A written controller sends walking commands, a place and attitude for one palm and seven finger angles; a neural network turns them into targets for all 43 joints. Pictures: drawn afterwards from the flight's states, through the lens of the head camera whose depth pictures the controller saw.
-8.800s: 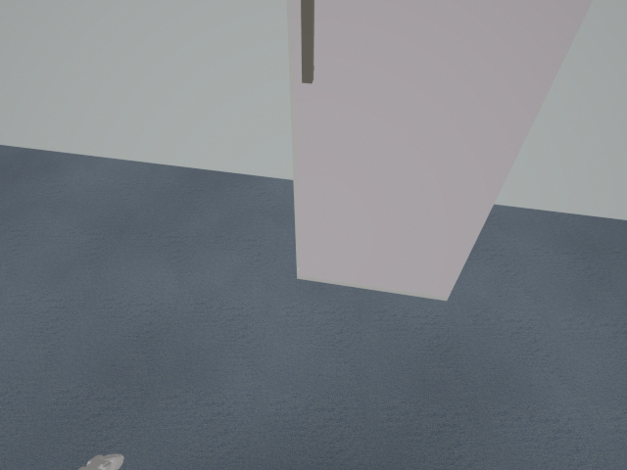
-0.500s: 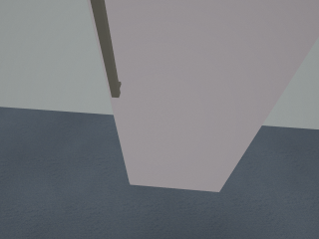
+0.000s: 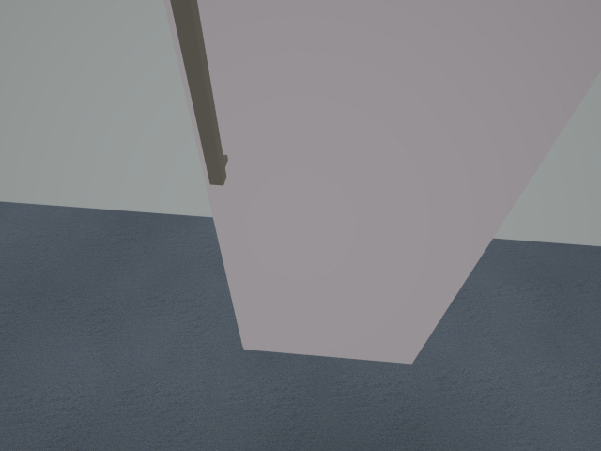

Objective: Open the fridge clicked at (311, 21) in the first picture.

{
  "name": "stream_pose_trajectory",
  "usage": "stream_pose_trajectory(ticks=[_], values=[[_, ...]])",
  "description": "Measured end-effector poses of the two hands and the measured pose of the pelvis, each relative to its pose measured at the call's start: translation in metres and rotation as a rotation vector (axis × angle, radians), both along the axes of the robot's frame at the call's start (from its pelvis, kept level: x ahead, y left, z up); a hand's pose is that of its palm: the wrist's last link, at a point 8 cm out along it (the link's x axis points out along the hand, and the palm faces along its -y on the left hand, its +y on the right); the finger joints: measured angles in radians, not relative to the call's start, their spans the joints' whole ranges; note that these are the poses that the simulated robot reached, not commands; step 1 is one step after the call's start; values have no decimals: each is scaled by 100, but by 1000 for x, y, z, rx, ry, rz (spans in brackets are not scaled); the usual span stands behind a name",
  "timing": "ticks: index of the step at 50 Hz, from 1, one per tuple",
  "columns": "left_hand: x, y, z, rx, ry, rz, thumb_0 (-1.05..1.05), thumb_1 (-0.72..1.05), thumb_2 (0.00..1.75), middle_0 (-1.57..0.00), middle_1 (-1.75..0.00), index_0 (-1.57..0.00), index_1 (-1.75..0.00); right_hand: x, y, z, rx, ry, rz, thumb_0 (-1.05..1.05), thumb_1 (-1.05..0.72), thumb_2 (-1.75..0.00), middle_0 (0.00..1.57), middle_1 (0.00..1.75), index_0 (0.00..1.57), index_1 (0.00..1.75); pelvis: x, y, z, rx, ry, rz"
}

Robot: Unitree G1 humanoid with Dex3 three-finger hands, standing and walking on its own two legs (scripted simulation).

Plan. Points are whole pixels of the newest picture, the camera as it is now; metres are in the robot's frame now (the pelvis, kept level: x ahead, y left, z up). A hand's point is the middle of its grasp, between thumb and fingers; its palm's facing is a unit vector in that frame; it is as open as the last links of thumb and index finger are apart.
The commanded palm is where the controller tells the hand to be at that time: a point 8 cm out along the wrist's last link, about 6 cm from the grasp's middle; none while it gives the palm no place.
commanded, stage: look again from close up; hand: left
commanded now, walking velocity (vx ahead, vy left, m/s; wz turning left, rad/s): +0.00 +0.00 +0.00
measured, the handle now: (202, 69) +0.51 +0.17 +0.26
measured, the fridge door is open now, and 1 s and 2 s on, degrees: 0 0 0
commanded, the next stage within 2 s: raise the hand to about handle height in 0.18 s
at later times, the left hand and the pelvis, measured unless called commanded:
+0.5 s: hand (120, 388) +0.19 +0.24 +0.00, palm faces +0.19 -0.98 -0.08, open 7.7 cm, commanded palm +0.11 +0.29 -0.04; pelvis -0.02 +0.00 -0.03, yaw +0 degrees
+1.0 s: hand (87, 374) +0.19 +0.26 +0.05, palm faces +0.03 -1.00 -0.08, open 10.4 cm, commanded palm +0.15 +0.31 +0.07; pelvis -0.03 +0.00 -0.04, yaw +1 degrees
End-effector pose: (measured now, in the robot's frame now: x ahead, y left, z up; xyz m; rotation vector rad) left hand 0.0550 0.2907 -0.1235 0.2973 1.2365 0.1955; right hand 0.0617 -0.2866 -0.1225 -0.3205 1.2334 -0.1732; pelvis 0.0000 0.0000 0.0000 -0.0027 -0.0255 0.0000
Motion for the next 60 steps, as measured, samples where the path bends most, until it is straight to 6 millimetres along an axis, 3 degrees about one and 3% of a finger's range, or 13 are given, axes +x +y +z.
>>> stream_pose_trajectory(ticks=[15, 16, 18, 21, 23, 27, 30, 35, 40, 52, 60], values=[[-1, 2, 0, 8, -3, 0, 0, 91, 90, -20, -30, -20, -30, -1, 1, 0, 1, -7, -5, 1, -90, -90, 20, 30, 20, 30, -1, 2, -1, -2, 5, -4], [5, 4, 5, -15, -75, 74, 1, 90, 90, -20, -30, -20, -30, 1, 2, 0, -7, -33, -16, 1, -90, -90, 20, 30, 20, 30, -3, 3, -2, -4, -2, -9], [33, 5, 35, -32, -343, 119, 1, 90, 90, -21, -30, -20, -31, 8, 9, 3, -22, -139, -2, 1, -91, -90, 20, 30, 20, 30, -6, 4, -4, 0, -12, -12], [75, 5, 90, -57, -752, 95, 2, 88, 88, -21, -32, -20, -32, 25, 24, 9, 22, -309, 35, 1, -91, -90, 20, 30, 20, 30, -12, 4, -9, 5, 9, 6], [94, 3, 116, -88, -978, 38, 1, 85, 87, -21, -33, -20, -34, 37, 34, 12, 57, -407, 60, 1, -91, -90, 20, 30, 20, 30, -18, 2, -16, 7, 44, 7], [105, -3, 128, -159, -1233, -169, 1, 78, 85, -21, -38, -20, -38, 60, 46, 11, 104, -568, 125, 1, -90, -90, 20, 30, 20, 30, -31, -2, -39, 12, 128, -13], [97, -1, 116, -232, -1237, -280, 0, 72, 82, -21, -42, -21, -42, 75, 48, 7, 111, -655, 163, 1, -90, -90, 20, 30, 20, 30, -38, -4, -58, 15, 165, -24], [78, 12, 108, -287, -1208, -166, 1, 61, 77, -23, -49, -22, -49, 88, 50, 11, 84, -714, 197, 1, -90, -90, 20, 30, 20, 30, -40, -4, -67, -4, 148, -14], [76, 9, 133, -224, -1236, -167, 1, 49, 73, -23, -56, -22, -57, 86, 55, 15, 69, -706, 213, 1, -90, -90, 20, 30, 20, 30, -39, -2, -61, -29, 117, 12], [113, 25, 191, -206, -1248, -219, 1, 21, 61, -25, -74, -25, -75, 66, 66, 26, 98, -695, 161, 2, -90, -90, 20, 30, 20, 30, -32, 2, -37, -30, 65, 7], [124, 32, 219, -202, -1268, -212, 0, 3, 53, -27, -86, -26, -86, 71, 65, 36, 93, -708, 165, 2, -90, -90, 20, 30, 20, 30, -24, 7, -27, -24, 32, 2]])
